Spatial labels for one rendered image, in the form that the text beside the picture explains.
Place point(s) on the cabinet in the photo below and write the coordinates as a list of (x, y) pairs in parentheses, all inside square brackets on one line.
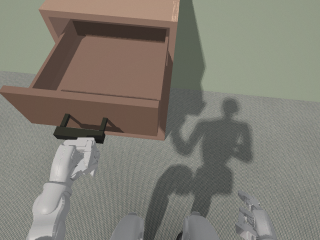
[(157, 13)]

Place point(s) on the handle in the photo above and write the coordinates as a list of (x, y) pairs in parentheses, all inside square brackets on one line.
[(68, 133)]

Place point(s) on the drawer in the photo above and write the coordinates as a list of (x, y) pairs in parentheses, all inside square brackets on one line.
[(99, 70)]

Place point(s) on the left robot shin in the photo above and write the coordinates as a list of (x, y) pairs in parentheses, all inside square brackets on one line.
[(132, 213)]

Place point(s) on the left robot thigh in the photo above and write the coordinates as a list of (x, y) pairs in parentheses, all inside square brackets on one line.
[(130, 227)]

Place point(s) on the left robot forearm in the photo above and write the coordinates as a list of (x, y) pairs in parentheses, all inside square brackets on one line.
[(50, 210)]

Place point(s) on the left robot hand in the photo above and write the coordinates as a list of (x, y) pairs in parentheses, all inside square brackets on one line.
[(82, 152)]

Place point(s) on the right robot hand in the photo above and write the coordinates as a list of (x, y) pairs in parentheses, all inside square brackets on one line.
[(259, 225)]

